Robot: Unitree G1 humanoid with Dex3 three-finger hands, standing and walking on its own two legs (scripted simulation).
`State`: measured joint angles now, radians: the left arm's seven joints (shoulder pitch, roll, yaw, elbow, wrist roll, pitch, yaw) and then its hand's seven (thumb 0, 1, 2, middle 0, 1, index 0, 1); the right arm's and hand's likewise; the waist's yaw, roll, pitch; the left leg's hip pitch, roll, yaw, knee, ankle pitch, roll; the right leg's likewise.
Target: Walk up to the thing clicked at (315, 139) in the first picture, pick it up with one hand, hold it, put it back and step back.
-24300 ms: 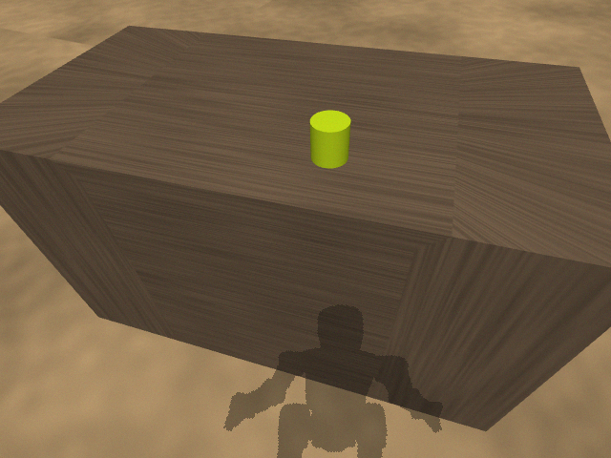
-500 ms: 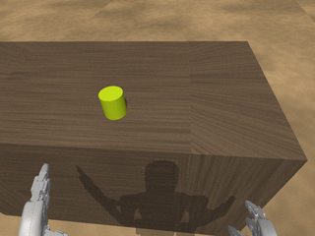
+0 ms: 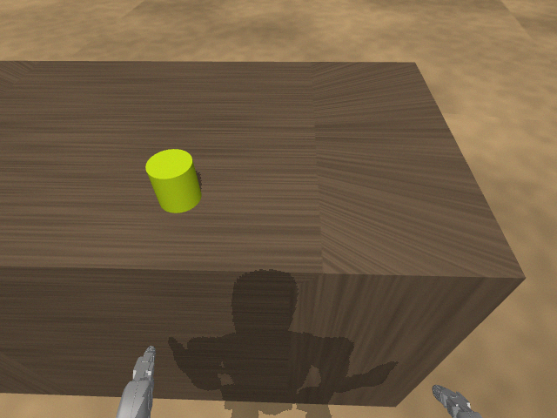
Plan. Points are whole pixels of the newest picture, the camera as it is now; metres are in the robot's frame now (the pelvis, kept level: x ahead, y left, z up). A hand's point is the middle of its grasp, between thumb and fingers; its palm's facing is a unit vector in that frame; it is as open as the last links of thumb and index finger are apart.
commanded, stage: home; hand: left
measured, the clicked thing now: (175, 181) +0.49 +0.21 +0.07
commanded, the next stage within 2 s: stand in 1.92 s
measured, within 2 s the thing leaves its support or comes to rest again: neither
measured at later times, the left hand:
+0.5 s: hand out of the picture +0.10 +0.25 -0.13, palm faces -0.04 -0.92 -0.39, open 17.6 cm
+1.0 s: hand out of the picture +0.02 +0.27 -0.15, palm faces -0.05 -0.93 -0.36, open 17.6 cm
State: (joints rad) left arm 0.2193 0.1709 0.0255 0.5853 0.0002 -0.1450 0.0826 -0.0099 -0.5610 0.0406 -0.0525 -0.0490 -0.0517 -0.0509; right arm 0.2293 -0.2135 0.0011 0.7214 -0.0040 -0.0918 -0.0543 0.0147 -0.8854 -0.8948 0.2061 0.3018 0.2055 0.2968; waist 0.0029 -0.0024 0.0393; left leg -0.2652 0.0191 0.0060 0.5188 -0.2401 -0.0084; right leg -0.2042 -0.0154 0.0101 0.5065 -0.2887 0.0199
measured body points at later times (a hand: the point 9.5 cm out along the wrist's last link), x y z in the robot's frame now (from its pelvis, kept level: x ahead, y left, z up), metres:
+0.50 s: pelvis +0.00 +0.00 +0.00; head -0.01 +0.00 +0.45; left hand +0.10 +0.30 -0.11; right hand +0.10 -0.29 -0.12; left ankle +0.02 +0.12 -0.74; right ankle -0.01 -0.13 -0.74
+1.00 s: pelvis -0.02 +0.01 +0.01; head -0.03 +0.01 +0.46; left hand +0.03 +0.31 -0.12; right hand +0.03 -0.29 -0.13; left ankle +0.02 +0.12 -0.74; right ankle -0.01 -0.13 -0.74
